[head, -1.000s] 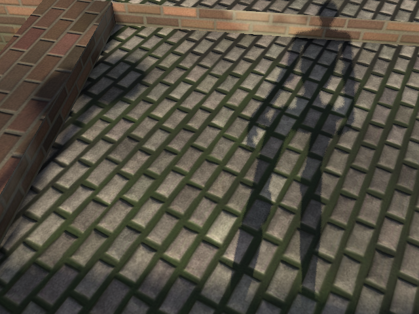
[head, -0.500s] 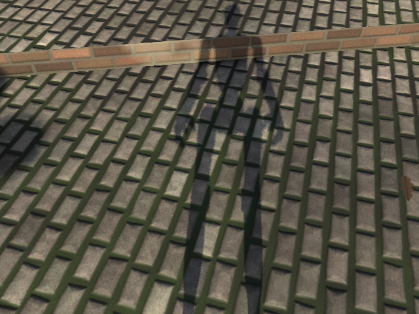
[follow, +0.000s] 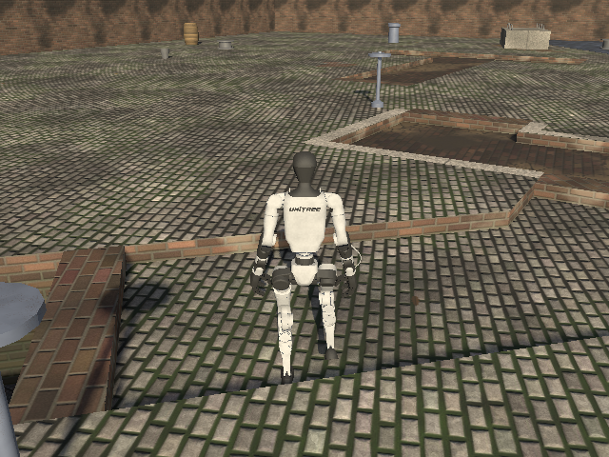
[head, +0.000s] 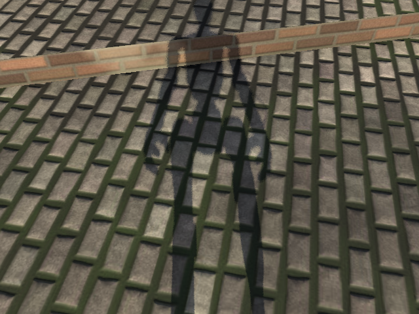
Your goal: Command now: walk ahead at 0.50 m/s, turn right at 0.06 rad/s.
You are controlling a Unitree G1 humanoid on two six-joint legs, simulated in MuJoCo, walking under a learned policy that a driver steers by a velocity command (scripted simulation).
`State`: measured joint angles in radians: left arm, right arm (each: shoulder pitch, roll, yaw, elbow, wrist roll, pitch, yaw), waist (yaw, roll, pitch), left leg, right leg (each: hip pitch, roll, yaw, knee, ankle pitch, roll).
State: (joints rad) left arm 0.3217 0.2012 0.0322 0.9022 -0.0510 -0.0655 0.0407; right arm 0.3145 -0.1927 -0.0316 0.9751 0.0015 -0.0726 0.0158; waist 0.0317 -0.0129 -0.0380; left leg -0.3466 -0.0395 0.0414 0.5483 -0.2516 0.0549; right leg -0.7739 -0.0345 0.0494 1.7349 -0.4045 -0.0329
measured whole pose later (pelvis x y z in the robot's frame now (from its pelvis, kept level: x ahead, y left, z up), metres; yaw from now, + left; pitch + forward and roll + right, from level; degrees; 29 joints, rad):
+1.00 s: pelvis +0.54 +0.00 +0.01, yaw +14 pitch +2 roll +1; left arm 0.19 0.24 0.06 0.88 -0.01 -0.13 0.01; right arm 0.18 -0.25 -0.08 0.83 0.01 -0.06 0.02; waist -0.01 -0.01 0.04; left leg -0.33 -0.12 -0.01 0.42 -0.13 0.11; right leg -0.46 -0.05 0.04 1.19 -0.36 0.00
